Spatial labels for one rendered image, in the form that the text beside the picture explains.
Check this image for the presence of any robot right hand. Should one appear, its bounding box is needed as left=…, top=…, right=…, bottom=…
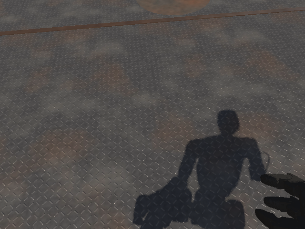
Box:
left=254, top=173, right=305, bottom=229

